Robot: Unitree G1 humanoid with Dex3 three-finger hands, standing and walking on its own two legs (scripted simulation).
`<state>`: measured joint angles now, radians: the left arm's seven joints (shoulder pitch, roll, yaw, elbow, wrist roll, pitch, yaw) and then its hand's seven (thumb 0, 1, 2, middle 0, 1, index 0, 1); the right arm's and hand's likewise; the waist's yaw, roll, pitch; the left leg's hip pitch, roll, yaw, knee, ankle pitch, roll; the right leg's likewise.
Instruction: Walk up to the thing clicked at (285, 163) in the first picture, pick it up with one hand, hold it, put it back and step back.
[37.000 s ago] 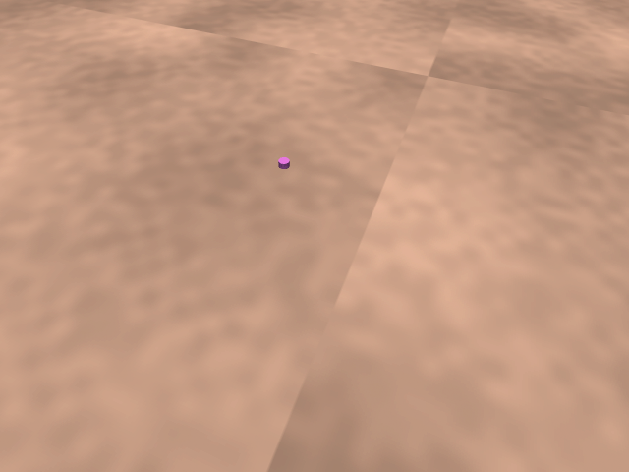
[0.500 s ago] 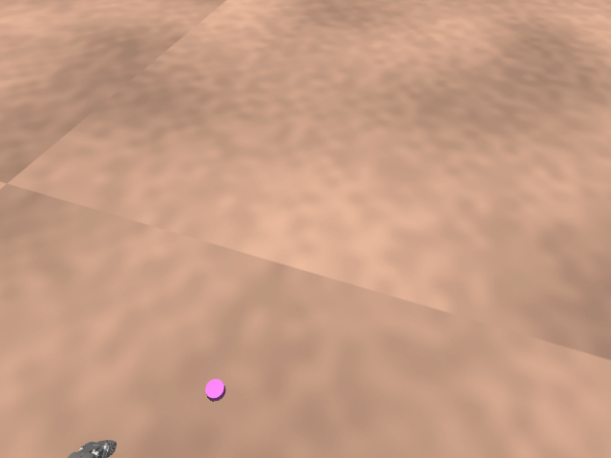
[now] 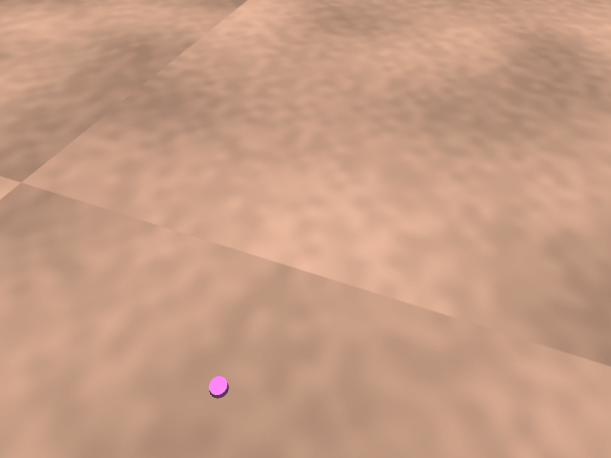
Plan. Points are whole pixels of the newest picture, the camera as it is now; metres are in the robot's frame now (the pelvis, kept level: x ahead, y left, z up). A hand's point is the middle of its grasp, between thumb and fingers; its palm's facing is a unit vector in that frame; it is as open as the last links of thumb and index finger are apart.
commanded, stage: stand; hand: left
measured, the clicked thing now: (218, 387) +0.43 +0.25 -0.76
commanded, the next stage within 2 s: walk up in 0.30 s
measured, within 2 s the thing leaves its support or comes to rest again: neither
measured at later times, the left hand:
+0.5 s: hand out of the picture +0.09 +0.28 -0.16, palm faces -0.04 -0.92 -0.38, open 7.4 cm
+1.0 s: hand out of the picture -0.01 +0.32 -0.18, palm faces -0.12 -0.92 -0.38, open 7.4 cm
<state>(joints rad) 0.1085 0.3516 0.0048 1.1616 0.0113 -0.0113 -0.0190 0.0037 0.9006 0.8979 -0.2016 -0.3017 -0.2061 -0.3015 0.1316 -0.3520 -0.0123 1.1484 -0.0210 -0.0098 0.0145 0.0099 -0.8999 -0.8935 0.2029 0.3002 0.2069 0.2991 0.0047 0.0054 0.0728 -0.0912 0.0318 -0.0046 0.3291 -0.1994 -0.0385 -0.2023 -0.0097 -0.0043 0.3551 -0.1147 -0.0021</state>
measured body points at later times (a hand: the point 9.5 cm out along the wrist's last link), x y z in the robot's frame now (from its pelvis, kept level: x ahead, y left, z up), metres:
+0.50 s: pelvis -0.03 +0.01 -0.01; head +0.05 +0.01 +0.43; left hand +0.10 +0.32 -0.14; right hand +0.07 -0.31 -0.14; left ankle -0.04 +0.14 -0.72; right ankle +0.05 -0.11 -0.75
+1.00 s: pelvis -0.12 +0.06 -0.02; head -0.03 +0.07 +0.42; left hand +0.00 +0.37 -0.15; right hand -0.04 -0.26 -0.14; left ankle -0.08 +0.15 -0.75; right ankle -0.16 -0.07 -0.72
